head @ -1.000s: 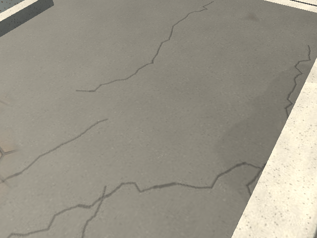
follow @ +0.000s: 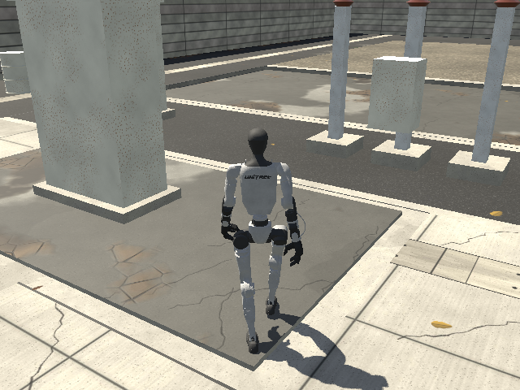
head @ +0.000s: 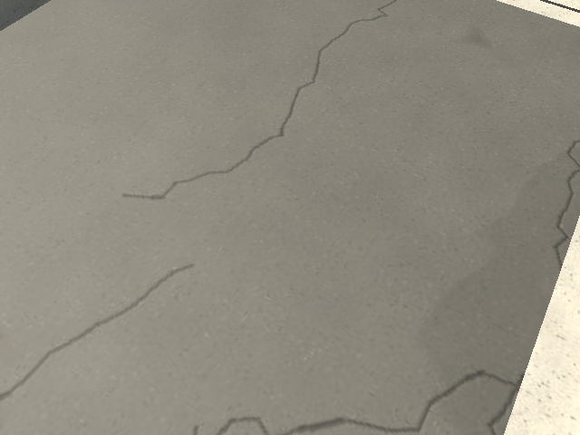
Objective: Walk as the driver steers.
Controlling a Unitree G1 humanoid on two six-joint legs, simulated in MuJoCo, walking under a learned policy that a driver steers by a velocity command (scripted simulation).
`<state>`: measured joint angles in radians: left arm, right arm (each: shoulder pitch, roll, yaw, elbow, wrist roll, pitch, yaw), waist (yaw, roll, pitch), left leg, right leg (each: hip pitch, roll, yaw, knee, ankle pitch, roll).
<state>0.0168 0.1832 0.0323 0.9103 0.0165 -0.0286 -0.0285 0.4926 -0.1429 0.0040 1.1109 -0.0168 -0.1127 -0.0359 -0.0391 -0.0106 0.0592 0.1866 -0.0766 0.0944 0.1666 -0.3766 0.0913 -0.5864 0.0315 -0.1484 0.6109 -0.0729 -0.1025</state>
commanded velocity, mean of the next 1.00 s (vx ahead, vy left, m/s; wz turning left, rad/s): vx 0.49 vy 0.00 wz -0.52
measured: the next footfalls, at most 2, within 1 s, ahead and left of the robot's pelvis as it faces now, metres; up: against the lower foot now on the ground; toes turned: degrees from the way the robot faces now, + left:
right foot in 0.06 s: +0.19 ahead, -0.04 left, +0.00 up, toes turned -6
left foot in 0.56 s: +0.55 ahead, +0.08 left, +0.00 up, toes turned -19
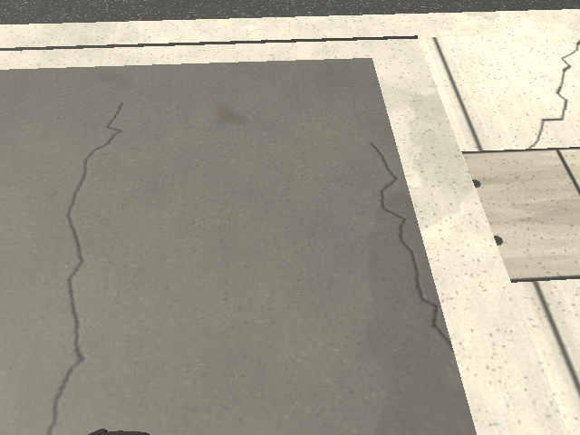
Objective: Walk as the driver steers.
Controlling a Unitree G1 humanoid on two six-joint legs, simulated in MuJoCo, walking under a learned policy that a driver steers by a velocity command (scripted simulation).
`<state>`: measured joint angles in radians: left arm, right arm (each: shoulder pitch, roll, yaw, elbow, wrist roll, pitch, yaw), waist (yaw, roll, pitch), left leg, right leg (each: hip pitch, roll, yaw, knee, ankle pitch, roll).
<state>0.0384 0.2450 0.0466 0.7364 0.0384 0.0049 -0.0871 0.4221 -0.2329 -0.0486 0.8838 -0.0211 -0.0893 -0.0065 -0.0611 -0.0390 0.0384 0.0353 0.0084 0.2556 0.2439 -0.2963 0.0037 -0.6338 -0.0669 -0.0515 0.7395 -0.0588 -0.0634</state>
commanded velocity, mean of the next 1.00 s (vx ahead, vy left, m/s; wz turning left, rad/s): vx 0.44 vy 0.00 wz -0.03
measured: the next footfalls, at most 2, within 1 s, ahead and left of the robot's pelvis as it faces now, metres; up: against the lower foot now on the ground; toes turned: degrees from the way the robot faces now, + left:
right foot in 0.10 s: +0.21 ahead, -0.10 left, +0.00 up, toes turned -9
left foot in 0.66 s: +0.56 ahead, +0.00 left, +0.00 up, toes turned -5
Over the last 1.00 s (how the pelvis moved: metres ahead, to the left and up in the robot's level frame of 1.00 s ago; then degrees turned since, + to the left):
0.54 -0.04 0.01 -34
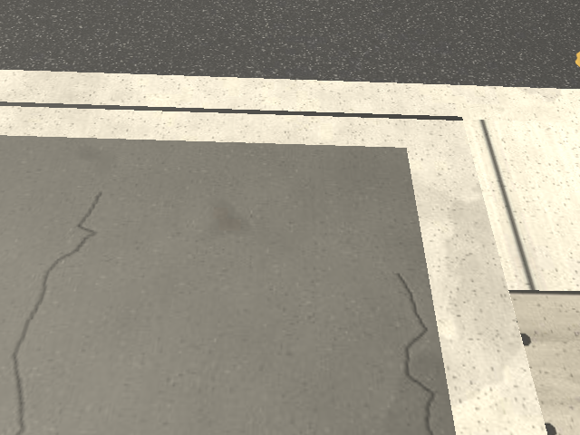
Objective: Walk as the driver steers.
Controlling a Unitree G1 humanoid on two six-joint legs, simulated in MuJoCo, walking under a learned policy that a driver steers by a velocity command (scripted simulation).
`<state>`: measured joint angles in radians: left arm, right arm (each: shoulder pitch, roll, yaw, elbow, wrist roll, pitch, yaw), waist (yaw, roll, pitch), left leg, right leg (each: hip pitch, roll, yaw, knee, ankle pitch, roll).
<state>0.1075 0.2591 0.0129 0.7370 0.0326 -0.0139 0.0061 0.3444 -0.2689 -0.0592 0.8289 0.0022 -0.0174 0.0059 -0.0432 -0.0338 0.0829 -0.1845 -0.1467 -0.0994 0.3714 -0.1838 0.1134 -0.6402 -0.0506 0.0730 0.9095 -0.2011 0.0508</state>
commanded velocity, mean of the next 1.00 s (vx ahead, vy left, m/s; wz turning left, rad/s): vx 0.04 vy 0.00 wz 0.58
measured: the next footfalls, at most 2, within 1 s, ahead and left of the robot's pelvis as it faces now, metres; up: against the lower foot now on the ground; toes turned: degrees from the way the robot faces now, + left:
right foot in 0.20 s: +0.19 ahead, -0.12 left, +0.00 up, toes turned +12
left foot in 0.66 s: +0.05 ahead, +0.07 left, +0.00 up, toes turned +24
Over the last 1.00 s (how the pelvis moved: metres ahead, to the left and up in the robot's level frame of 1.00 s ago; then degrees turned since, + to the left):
0.53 -0.05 0.00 3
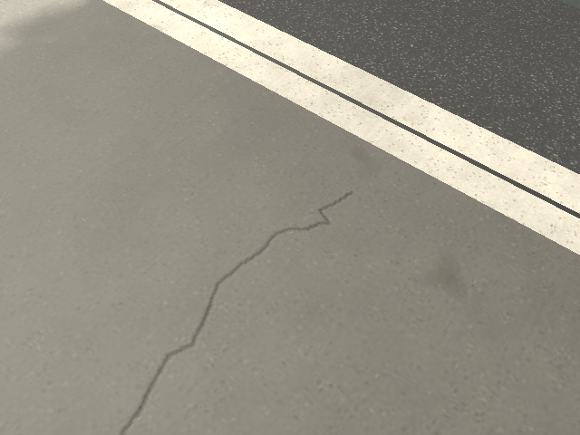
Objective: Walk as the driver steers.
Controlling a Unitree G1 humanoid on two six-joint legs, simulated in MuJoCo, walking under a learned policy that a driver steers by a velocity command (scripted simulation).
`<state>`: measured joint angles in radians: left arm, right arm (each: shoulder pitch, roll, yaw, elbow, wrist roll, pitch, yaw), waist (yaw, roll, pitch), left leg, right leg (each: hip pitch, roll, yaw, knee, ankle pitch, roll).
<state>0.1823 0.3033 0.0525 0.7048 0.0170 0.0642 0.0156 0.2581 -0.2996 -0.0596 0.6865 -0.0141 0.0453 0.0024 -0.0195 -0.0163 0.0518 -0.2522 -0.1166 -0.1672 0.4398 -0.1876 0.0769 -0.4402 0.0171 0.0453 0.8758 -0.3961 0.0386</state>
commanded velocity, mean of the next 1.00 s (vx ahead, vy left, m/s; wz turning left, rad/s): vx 0.00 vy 0.00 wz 0.30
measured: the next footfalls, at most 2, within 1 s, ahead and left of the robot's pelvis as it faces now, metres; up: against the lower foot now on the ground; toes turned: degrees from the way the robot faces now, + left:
right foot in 0.16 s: +0.05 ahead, -0.12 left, +0.00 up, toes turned +11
left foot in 0.58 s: -0.02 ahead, +0.09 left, +0.00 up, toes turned +12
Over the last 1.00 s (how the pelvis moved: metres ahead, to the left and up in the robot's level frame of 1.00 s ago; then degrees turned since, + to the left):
0.05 -0.02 0.00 36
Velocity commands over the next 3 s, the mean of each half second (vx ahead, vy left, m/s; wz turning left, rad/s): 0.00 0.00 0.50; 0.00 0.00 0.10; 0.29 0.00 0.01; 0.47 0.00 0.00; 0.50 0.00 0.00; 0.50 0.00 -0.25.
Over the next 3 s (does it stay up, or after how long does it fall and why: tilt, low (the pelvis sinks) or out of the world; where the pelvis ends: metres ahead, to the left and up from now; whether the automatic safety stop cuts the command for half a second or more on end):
stays up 0.89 0.18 0.00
